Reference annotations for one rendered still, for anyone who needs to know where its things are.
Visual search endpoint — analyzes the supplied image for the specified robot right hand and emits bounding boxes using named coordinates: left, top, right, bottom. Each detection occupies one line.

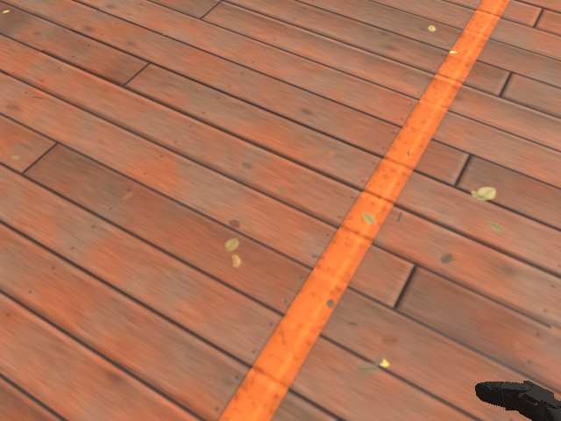
left=475, top=381, right=561, bottom=421

